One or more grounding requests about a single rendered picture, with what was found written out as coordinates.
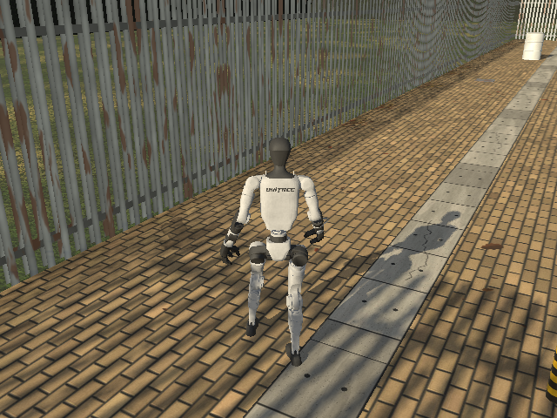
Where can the robot right shin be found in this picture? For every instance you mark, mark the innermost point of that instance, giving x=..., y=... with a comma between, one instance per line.
x=295, y=320

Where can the robot left shin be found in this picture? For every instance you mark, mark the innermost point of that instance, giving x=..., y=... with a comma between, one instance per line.
x=253, y=302

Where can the left robot forearm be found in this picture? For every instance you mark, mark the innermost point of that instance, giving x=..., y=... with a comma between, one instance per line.
x=234, y=231

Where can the robot right upper arm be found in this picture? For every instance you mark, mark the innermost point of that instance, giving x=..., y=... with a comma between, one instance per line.
x=311, y=198

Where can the right robot forearm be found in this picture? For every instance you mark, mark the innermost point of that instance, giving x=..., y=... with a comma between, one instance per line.
x=318, y=225

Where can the robot shin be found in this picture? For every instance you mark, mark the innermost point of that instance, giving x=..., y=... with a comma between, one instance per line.
x=295, y=320
x=253, y=302

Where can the robot left upper arm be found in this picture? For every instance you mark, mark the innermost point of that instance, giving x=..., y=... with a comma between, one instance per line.
x=251, y=184

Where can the robot right hand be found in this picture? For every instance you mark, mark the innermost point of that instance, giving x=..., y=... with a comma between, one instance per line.
x=317, y=239

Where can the robot left hand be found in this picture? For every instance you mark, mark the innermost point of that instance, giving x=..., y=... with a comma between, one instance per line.
x=225, y=251

